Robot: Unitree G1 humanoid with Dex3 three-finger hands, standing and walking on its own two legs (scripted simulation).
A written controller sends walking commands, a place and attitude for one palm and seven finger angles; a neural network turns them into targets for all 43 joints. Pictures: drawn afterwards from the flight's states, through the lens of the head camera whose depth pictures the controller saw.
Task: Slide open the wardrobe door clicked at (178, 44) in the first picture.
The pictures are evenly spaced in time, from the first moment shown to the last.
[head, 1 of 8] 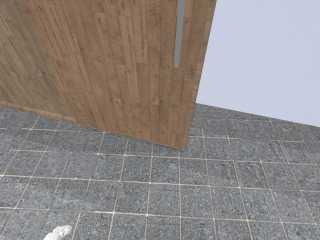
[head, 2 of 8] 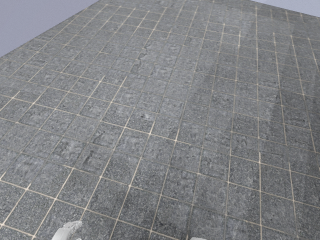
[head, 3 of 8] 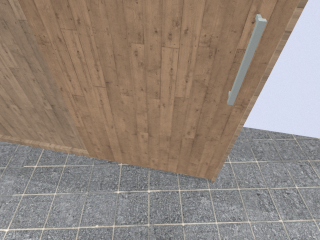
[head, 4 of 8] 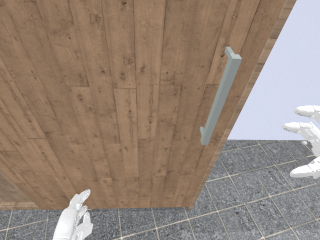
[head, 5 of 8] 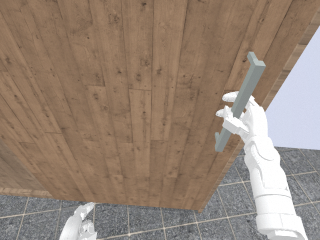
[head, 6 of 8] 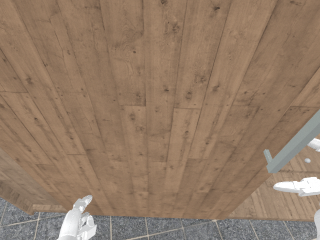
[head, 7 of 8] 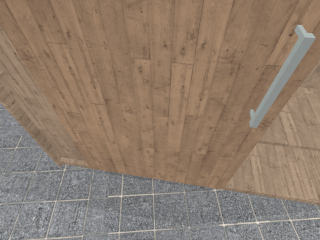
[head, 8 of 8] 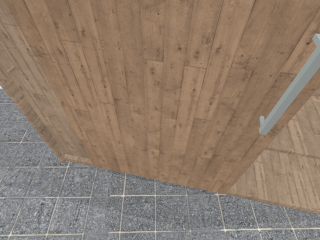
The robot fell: no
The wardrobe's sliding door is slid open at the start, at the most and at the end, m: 0.00 0.60 0.60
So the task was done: yes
